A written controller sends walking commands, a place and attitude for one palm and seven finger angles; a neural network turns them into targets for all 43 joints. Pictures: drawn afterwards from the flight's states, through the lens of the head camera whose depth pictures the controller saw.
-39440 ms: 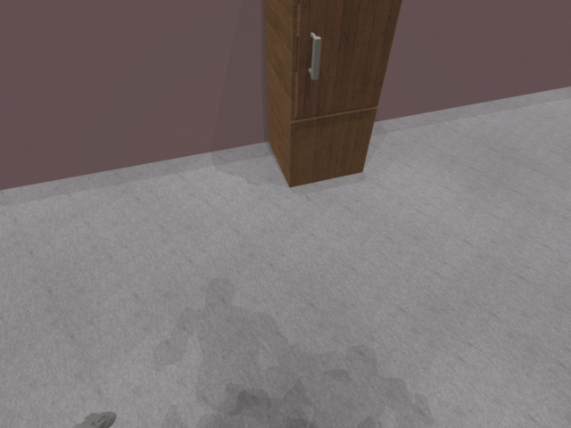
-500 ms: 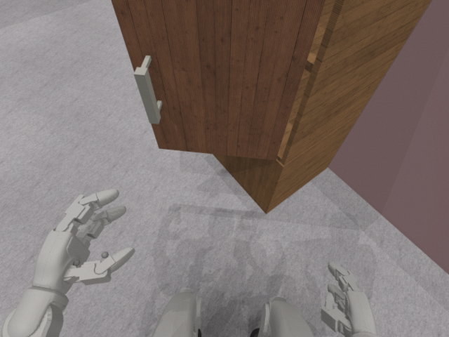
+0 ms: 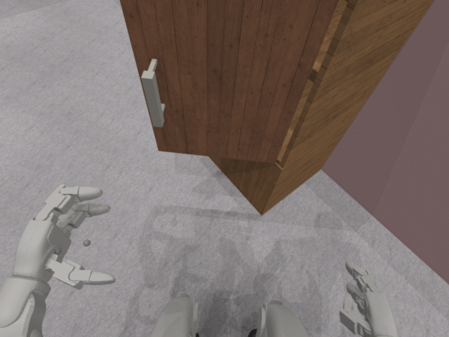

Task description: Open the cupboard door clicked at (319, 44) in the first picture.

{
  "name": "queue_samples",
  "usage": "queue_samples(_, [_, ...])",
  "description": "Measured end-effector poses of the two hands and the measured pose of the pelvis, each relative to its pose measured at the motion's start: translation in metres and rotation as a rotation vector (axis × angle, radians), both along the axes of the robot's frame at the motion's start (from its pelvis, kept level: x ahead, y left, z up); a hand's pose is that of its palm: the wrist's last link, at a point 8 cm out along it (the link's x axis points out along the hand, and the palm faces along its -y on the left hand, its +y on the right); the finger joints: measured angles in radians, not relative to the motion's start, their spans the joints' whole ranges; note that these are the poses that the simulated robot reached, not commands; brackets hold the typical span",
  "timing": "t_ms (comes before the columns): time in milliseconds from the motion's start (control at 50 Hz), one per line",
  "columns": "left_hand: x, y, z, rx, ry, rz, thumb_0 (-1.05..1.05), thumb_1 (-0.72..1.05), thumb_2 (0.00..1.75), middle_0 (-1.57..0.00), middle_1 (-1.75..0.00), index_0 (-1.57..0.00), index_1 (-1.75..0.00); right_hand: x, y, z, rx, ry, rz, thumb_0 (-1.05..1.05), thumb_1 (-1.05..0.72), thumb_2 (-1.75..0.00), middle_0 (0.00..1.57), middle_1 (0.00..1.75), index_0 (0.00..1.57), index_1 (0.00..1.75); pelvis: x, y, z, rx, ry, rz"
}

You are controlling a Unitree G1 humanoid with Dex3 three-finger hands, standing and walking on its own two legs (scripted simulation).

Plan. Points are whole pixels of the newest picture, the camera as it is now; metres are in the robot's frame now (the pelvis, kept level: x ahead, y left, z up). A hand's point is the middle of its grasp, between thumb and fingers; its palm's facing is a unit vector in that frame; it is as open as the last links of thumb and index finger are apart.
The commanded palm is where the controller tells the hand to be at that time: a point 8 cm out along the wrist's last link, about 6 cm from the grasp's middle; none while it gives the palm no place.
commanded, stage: raise the hand with hooked fingers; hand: left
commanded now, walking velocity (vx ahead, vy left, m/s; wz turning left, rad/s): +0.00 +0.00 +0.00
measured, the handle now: (156, 94) +0.60 +0.20 +0.02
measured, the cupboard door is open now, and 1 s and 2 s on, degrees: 46 46 46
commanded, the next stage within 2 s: move the hooked fingers beside the handle in 0.90 s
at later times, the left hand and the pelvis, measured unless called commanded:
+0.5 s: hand (67, 215) +0.29 +0.28 +0.04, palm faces -0.04 -1.00 -0.06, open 13.9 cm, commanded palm +0.27 +0.32 +0.04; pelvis +0.00 +0.00 +0.00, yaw -1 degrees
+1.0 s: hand (73, 218) +0.29 +0.27 +0.04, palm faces -0.04 -1.00 -0.05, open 13.9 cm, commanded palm +0.27 +0.32 +0.04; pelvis +0.00 +0.00 +0.00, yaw -1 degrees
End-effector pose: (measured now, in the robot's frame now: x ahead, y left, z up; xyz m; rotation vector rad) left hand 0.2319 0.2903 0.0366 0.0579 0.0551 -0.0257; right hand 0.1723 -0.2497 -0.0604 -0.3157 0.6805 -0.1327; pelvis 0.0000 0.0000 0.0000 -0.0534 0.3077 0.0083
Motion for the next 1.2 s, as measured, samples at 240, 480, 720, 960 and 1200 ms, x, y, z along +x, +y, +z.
queue_samples(240, [0.017, 0.026, 0.004, 0.007, 0.004, 0.003, -0.01, -0.47, 0.31, -0.3, -1.18, -0.3, -1.18, 0.003, 0.016, -0.009, 0.028, 0.034, 0.039, 0.01, -0.9, -0.89, 0.21, 0.3, 0.2, 0.3, 0.004, 0.003, -0.001, -0.008, 0.016, 0.001])
queue_samples(480, [0.038, 0.041, 0.007, 0.001, -0.003, -0.008, -0.01, -0.49, 0.3, -0.3, -1.2, -0.3, -1.2, -0.017, -0.001, -0.013, -0.004, 0.097, -0.008, 0.02, -0.9, -0.89, 0.21, 0.3, 0.2, 0.3, 0.005, 0.002, -0.002, -0.009, 0.031, -0.007])
queue_samples(720, [0.038, 0.034, 0.005, -0.002, -0.004, -0.012, -0.01, -0.49, 0.3, -0.3, -1.2, -0.3, -1.2, -0.025, -0.008, -0.011, -0.006, 0.102, -0.027, 0.02, -0.9, -0.89, 0.2, 0.3, 0.2, 0.3, 0.004, 0.001, -0.001, -0.004, 0.032, -0.013])
queue_samples(960, [0.036, 0.031, 0.004, -0.004, 0.004, -0.015, -0.01, -0.49, 0.3, -0.3, -1.2, -0.3, -1.2, -0.016, -0.003, -0.014, 0.011, 0.087, -0.01, 0.01, -0.9, -0.89, 0.21, 0.3, 0.2, 0.3, 0.004, -0.002, -0.002, -0.003, 0.031, -0.01])
queue_samples(1200, [0.062, 0.034, -0.001, -0.021, -0.018, -0.011, -0.01, -0.5, 0.3, -0.3, -1.2, -0.3, -1.2, -0.014, -0.008, -0.022, -0.019, 0.106, -0.006, 0.01, -0.9, -0.89, 0.21, 0.3, 0.2, 0.3, 0.002, -0.004, -0.008, -0.008, 0.045, -0.004])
